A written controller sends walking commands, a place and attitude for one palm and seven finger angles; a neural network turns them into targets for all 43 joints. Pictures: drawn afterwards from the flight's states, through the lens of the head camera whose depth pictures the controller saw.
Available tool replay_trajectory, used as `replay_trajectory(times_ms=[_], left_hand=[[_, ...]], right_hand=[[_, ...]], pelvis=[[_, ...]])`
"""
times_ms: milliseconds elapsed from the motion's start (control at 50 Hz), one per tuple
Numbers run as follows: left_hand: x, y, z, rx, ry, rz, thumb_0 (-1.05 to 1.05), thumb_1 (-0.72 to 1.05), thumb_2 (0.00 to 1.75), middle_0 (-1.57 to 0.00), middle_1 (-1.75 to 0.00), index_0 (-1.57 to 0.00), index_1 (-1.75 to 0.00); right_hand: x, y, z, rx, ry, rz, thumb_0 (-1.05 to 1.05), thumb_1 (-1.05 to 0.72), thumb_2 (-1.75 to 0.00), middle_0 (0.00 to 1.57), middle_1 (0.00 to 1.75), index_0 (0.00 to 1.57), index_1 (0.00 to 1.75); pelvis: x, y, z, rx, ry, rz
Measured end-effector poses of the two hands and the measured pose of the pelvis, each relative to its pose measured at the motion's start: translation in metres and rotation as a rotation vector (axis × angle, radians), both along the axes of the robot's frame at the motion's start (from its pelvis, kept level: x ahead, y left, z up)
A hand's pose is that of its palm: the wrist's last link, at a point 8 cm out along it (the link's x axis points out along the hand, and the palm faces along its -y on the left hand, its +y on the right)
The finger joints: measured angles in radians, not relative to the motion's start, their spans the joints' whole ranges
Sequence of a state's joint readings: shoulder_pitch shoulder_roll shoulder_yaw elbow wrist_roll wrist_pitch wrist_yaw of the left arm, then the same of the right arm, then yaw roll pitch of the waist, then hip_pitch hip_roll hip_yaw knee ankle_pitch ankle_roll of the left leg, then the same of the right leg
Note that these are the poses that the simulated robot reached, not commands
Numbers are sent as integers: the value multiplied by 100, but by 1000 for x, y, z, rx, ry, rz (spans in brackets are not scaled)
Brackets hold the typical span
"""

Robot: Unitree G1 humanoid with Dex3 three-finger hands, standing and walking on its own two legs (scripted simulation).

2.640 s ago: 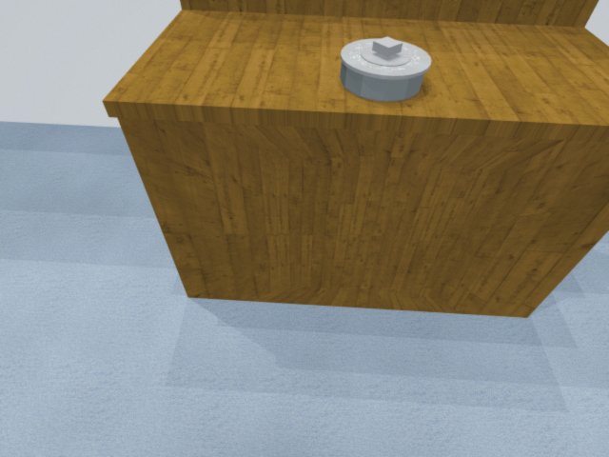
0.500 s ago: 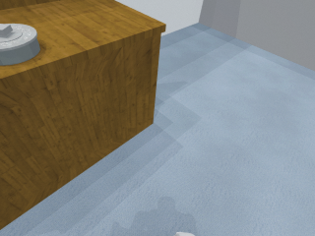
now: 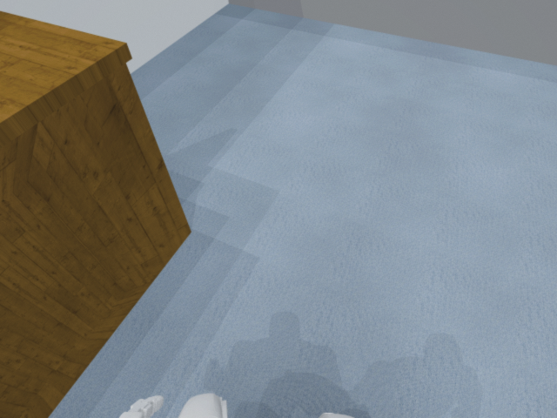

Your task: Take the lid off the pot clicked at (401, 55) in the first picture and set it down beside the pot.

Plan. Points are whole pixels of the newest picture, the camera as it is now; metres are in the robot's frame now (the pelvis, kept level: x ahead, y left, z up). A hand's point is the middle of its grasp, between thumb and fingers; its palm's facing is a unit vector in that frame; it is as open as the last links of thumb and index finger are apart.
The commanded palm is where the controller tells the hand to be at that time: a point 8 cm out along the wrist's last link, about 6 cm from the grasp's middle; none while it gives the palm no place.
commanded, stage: turn to face it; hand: left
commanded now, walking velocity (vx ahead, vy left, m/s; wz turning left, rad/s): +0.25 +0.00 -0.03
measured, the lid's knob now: out of the picture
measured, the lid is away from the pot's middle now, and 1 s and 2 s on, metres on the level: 0.00 0.00 0.00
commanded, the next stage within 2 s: take the last steps up to it in 1.86 s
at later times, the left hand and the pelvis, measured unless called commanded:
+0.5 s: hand out of the picture +0.11 +0.22 -0.18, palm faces +0.22 -0.96 -0.17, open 7.4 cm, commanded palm none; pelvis +0.13 +0.04 +0.00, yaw +8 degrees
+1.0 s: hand out of the picture +0.14 +0.21 -0.14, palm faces +0.45 -0.85 -0.26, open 7.4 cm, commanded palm none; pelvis +0.15 -0.01 +0.01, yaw +26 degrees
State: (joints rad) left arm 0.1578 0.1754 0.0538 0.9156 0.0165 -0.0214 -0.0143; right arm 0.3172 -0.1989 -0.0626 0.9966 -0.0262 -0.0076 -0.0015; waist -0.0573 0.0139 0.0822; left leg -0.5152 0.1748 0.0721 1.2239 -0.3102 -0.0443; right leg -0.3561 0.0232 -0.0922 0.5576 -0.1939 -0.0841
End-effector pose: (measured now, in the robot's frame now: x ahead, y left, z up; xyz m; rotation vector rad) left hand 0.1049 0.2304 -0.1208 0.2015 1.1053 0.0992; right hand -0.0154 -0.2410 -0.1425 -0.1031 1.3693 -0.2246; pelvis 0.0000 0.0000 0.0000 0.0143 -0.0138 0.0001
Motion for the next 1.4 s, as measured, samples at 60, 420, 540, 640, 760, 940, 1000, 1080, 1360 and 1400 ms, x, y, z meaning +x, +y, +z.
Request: replay_trajectory(times_ms=[60, 420, 540, 640, 760, 940, 1000, 1080, 1360, 1400], left_hand=[[1, 6, 6, 19, 23, 34, -1, 93, 90, -21, -30, -21, -30], [-20, 30, -35, -68, 266, 264, 1, 91, 90, -20, -30, -20, -30], [3, 40, -22, -50, 215, 307, 1, 90, 90, -20, -30, -20, -30], [25, 45, -10, -4, 155, 332, 1, 90, 90, -20, -30, -20, -30], [46, 39, 1, 71, 47, 368, 1, 90, 90, -20, -30, -20, -30], [24, 17, 15, 72, 25, 477, 1, 90, 90, -20, -30, -20, -30], [7, 13, 9, 47, 47, 517, 1, 90, 90, -21, -30, -20, -30], [-27, 16, -6, 9, 92, 590, 1, 90, 90, -21, -30, -21, -30], [-82, 39, -3, 26, 126, 770, 1, 90, 90, -20, -30, -20, -30], [-78, 37, 2, 42, 107, 784, 1, 90, 90, -20, -30, -20, -30]], right_hand=[[59, -6, 12, -16, -122, 22, 0, -91, -90, 20, 30, 20, 30], [245, 63, 21, -15, -220, 244, 0, -91, -90, 20, 30, 20, 30], [250, 58, 23, -22, -160, 259, -1, -93, -90, 21, 30, 21, 30], [259, 42, 21, -19, -138, 275, 0, -92, -90, 21, 30, 20, 30], [278, 12, 6, -4, -129, 308, 0, -91, -90, 21, 30, 20, 30], [329, 7, 17, -6, -139, 454, 0, -91, -90, 20, 30, 20, 30], [349, 23, 22, -3, -161, 516, 0, -91, -90, 20, 30, 20, 30], [375, 56, 28, -10, -207, 614, 0, -91, -90, 20, 30, 20, 30], [382, 107, 33, -7, -212, 787, 0, -90, -90, 21, 30, 20, 30], [382, 106, 28, 5, -192, 798, 0, -90, -90, 21, 30, 20, 30]], pelvis=[[19, -2, 8, -5, 8, -14], [127, 37, -2, -28, -22, 99], [136, 38, 5, -23, -1, 150], [142, 28, 7, -30, 13, 202], [150, 0, -2, -16, 23, 278], [155, -12, 8, 17, -9, 422], [154, -9, 8, 25, -7, 461], [149, 3, 3, 16, -2, 514], [141, 15, 6, -22, 6, 665], [144, 11, 6, -22, 6, 691]])
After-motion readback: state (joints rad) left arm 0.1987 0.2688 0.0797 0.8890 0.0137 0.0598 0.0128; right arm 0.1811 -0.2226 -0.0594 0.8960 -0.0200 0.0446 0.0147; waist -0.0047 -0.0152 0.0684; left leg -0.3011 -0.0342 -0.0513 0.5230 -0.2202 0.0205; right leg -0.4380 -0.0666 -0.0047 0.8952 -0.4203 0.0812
